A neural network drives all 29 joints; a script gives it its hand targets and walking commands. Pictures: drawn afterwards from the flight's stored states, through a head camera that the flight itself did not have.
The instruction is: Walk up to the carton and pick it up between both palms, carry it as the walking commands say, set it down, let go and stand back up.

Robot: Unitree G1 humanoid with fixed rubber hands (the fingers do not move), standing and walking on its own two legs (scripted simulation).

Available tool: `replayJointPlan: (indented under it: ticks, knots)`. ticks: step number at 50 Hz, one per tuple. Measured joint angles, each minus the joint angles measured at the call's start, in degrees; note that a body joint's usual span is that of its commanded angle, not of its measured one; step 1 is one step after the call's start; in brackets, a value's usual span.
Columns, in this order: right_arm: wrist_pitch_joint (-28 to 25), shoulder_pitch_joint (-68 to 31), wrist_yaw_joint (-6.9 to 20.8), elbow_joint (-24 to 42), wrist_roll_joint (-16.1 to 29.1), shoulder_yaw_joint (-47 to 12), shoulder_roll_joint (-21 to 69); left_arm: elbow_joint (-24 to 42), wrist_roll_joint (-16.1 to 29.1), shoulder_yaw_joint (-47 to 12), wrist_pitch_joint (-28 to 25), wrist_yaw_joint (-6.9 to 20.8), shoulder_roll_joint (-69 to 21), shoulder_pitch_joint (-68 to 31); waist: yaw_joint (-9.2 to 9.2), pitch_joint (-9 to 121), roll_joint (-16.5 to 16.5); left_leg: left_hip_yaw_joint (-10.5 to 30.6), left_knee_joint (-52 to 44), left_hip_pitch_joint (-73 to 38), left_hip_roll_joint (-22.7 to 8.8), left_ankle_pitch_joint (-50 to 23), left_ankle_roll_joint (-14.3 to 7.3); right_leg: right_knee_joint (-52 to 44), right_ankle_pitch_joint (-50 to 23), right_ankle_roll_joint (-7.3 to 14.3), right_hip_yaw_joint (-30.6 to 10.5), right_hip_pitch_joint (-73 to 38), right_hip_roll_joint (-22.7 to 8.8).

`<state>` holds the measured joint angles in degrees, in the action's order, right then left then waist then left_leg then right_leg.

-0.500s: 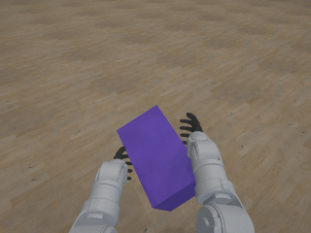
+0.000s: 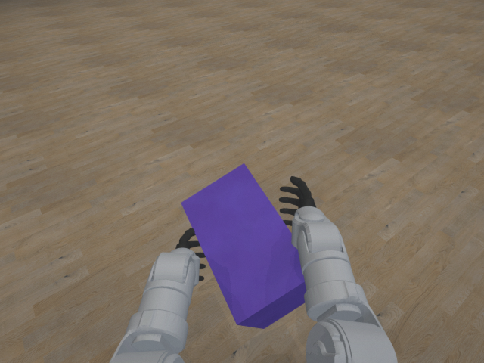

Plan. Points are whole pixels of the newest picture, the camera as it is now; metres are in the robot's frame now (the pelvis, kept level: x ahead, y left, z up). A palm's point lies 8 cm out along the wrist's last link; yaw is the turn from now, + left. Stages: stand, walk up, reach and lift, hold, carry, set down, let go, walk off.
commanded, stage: reach and lift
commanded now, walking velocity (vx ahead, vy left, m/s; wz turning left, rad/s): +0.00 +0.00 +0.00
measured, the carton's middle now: (254, 248) +0.35 -0.02 -0.05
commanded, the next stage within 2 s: hold in 0.42 s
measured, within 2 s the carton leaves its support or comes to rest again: neither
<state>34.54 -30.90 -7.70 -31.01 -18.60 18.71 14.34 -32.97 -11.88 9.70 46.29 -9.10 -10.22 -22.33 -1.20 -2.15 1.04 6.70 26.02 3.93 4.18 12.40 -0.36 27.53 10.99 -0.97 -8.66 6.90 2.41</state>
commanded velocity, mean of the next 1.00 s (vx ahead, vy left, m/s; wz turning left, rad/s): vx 0.00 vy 0.00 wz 0.00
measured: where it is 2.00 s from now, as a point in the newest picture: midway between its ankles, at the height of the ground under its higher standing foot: outside the picture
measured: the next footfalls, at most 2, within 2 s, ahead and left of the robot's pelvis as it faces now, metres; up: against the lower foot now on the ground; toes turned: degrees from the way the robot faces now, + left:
right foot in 1.90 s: +0.15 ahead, -0.14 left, +0.00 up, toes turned -25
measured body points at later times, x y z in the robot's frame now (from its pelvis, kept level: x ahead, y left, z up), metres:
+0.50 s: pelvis +0.01 +0.00 +0.00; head -0.05 -0.01 +0.45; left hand +0.30 +0.11 +0.01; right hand +0.35 -0.11 +0.08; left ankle +0.03 +0.12 -0.74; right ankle +0.06 -0.13 -0.74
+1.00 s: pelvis +0.00 +0.00 +0.00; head -0.07 -0.01 +0.45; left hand +0.28 +0.10 +0.01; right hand +0.33 -0.13 +0.07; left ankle +0.03 +0.12 -0.74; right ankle +0.06 -0.13 -0.74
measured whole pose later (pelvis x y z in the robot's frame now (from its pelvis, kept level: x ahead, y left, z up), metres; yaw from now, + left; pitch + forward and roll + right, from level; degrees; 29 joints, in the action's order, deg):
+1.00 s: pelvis +0.00 +0.00 +0.00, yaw +0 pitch -9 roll +1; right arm 36.3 -26.5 -4.8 -27.1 -17.0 17.1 12.7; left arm -29.0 -10.8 4.9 49.0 -8.8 -9.8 -19.1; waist -2.2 -0.5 1.1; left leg 6.2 25.3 4.0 4.6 11.8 -0.8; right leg 27.4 10.9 -1.4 -8.7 7.1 1.7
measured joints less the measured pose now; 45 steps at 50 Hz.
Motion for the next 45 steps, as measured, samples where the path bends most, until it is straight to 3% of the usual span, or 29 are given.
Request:
replayJointPlan:
  ticks: [9, 15, 29, 45]
  knots:
    - [-1.08, -3.14, -1.38, -2.44, -1.56, 2.84, 1.07, -3.56, -1.13, 3.24, -0.53, 1.80, 0.83, -4.04, 0.22, -0.46, -1.15, 0.18, 1.15, 1.26, -0.88, 0.06, 1.05, 1.45, -0.08, 0.94, 0.54, 1.42, 0.91]
    - [-1.38, -2.05, -1.21, -2.13, -0.18, 2.31, 0.73, -2.58, -1.69, 1.83, -0.28, 1.79, 0.81, -2.92, 0.42, 0.30, -1.57, 0.18, 0.43, 1.35, -1.22, -0.03, 1.23, 0.43, -0.36, 1.11, 0.61, 1.38, 1.07]
    - [1.13, 1.67, 0.84, 1.56, 0.96, -2.20, -0.57, 4.36, 0.09, -2.49, 2.12, 0.95, 0.38, 3.10, -0.27, 2.19, -0.39, -0.38, -1.31, -0.73, -0.44, 0.33, -0.36, -2.27, -0.12, -0.09, 0.00, -1.20, -0.03]
    - [2.52, 4.87, 2.99, 3.90, 1.50, -2.19, -1.80, 4.55, 1.22, -6.17, 3.28, 0.71, 0.73, 4.39, -1.03, 1.97, 0.27, -0.64, -1.17, -0.70, 0.53, -0.32, -0.93, -1.36, -0.14, -0.78, -0.26, -0.88, -0.91]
